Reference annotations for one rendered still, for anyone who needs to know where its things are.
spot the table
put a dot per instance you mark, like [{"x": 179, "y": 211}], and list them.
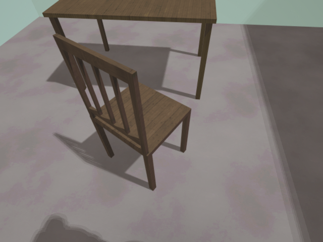
[{"x": 186, "y": 11}]

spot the chair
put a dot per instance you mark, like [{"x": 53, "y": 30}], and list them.
[{"x": 139, "y": 116}]

